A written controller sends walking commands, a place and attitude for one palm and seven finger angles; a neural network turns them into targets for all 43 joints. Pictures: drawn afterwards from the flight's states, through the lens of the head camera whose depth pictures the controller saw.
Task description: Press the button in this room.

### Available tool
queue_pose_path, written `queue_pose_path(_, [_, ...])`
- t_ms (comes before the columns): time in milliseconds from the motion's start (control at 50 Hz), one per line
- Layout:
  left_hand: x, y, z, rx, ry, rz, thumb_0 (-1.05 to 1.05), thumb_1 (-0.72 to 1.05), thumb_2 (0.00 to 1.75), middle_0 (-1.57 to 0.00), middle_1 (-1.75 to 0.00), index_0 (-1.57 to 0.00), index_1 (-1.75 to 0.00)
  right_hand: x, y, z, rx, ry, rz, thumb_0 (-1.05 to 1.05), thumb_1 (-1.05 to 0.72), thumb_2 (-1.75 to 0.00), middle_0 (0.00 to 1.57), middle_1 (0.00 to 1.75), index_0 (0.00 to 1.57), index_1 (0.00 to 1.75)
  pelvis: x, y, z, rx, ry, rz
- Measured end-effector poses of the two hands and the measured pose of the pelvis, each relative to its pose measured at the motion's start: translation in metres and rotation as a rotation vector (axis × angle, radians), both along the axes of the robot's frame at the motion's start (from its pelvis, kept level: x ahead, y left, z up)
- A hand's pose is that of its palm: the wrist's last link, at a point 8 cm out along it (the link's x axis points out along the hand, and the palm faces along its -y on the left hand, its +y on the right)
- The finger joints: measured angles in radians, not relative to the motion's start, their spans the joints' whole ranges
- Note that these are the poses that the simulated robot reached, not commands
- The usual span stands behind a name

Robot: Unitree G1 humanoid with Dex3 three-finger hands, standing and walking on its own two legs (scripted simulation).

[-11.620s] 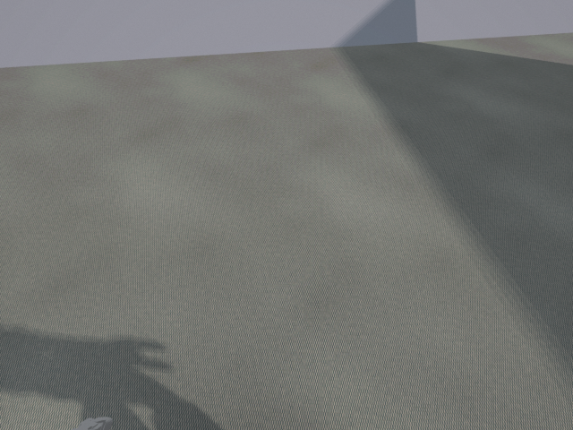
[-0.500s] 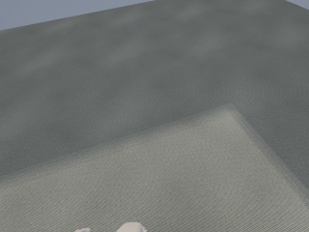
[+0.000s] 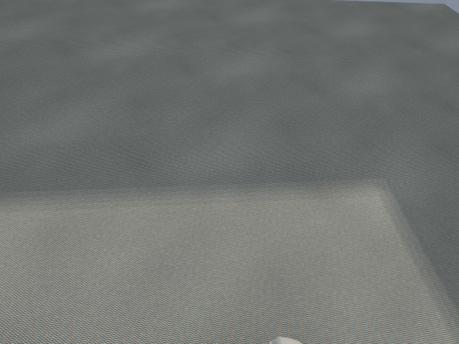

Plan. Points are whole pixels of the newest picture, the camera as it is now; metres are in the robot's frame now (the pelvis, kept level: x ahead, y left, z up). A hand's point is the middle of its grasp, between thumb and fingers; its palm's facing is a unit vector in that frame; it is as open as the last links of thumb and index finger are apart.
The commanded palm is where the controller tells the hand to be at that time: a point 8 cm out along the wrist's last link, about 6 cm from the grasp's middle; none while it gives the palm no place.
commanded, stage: turn or walk to find it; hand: left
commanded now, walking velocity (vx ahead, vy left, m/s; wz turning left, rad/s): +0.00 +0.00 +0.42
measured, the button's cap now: out of the picture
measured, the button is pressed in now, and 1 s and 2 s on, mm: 0 0 0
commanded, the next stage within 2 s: none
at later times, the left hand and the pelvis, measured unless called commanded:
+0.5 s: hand out of the picture +0.00 +0.15 -0.15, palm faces +0.24 -0.93 -0.26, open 7.4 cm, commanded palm none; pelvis -0.02 -0.05 +0.00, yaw +14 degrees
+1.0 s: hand out of the picture -0.07 +0.20 -0.16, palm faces +0.45 -0.85 -0.27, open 7.4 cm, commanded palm none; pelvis -0.05 -0.02 +0.00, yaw +25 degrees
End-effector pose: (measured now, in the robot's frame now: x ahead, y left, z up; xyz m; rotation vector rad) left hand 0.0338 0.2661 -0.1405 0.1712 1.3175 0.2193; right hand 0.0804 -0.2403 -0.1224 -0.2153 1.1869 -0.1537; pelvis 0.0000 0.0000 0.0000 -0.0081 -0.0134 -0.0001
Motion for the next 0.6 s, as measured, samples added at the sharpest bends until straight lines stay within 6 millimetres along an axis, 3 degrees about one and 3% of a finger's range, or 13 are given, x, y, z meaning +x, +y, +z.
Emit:
queue_pose_path(120, [0.011, -0.01, 0.012, 0.019, -0.072, 0.009, 0.01, 0.91, 0.9, -0.2, -0.3, -0.2, -0.3, -0.006, -0.002, -0.008, 0.034, 0.014, 0.02, 0.0, -0.9, -0.9, 0.21, 0.3, 0.2, 0.3, -0.007, -0.008, 0.001, 0.009, 0.009, 0.046])
queue_pose_path(260, [0.013, -0.044, 0.019, 0.054, -0.163, 0.018, 0.01, 0.91, 0.9, -0.2, -0.3, -0.2, -0.3, -0.019, -0.031, -0.035, 0.072, 0.063, 0.036, 0.0, -0.9, -0.9, 0.21, 0.3, 0.2, 0.3, -0.017, -0.035, -0.01, 0.023, 0.012, 0.112])
queue_pose_path(460, [-0.043, -0.073, 0.024, 0.032, -0.106, 0.139, 0.01, 0.9, 0.9, -0.2, -0.3, -0.21, -0.3, -0.019, -0.054, -0.027, 0.046, 0.142, 0.124, 0.0, -0.91, -0.9, 0.2, 0.3, 0.19, 0.3, -0.023, -0.05, 0.002, 0.049, 0.001, 0.222])
queue_pose_path(600, [-0.095, -0.063, 0.011, 0.01, -0.039, 0.241, 0.01, 0.91, 0.9, -0.21, -0.3, -0.21, -0.3, 0.007, -0.033, -0.021, 0.009, 0.14, 0.231, 0.0, -0.91, -0.9, 0.2, 0.3, 0.19, 0.3, -0.032, -0.04, -0.001, 0.04, 0.011, 0.288])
